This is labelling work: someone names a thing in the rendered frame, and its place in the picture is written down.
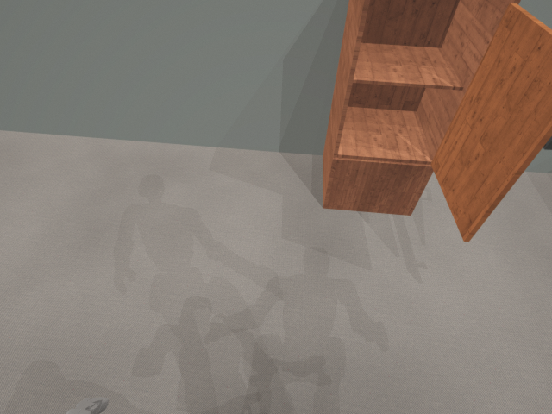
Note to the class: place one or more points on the cupboard door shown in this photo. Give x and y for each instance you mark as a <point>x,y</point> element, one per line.
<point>502,123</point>

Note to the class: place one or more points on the robot left hand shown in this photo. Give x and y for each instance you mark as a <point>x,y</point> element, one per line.
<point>90,406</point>

